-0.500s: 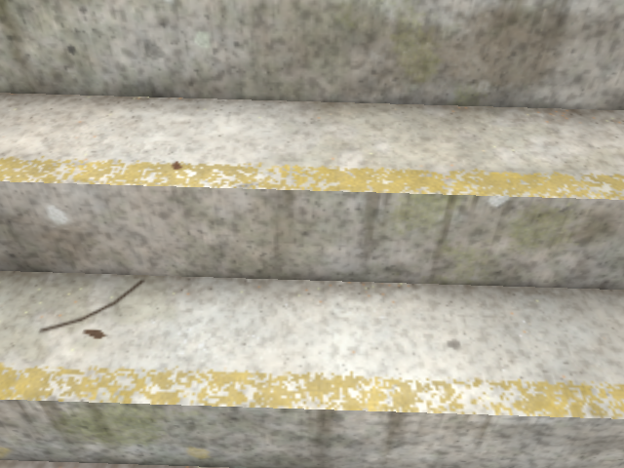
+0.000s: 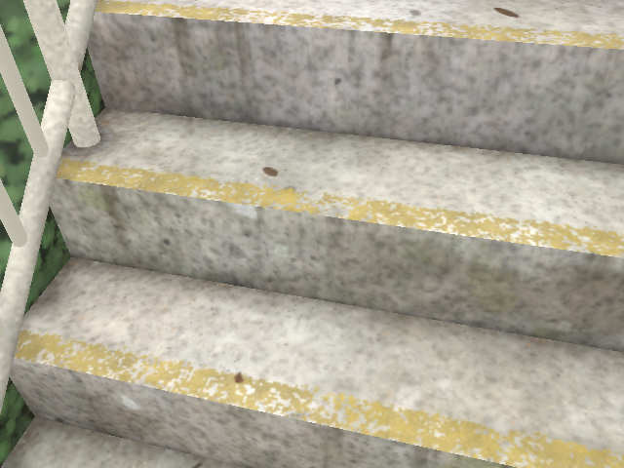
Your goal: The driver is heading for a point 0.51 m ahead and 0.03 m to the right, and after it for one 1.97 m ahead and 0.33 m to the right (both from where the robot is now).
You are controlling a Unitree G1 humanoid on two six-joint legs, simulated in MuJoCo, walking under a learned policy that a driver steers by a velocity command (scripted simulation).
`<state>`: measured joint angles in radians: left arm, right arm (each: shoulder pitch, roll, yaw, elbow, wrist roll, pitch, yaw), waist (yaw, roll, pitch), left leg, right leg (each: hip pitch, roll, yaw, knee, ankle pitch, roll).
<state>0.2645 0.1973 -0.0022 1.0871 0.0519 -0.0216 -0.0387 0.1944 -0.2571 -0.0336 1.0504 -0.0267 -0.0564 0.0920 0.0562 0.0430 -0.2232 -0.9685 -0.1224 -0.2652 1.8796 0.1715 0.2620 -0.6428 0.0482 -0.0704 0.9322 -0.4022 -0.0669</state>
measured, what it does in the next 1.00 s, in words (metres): climbs: left foot 0.20 m higher, then right foot 0.20 m higher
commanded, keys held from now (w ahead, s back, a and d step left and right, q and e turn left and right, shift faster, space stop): w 0.44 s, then w+e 0.10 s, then e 0.46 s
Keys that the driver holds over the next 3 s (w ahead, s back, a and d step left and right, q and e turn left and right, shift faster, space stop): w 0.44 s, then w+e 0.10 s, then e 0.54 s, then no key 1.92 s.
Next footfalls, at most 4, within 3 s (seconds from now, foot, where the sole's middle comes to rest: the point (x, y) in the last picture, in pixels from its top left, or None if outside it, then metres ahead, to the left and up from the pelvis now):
0.36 left None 0.36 0.10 -0.52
0.86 right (441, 395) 0.54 -0.13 -0.32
1.42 left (314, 356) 0.60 0.07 -0.32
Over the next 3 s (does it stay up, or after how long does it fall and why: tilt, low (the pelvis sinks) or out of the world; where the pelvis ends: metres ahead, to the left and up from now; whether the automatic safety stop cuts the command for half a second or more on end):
stays up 0.54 -0.03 0.46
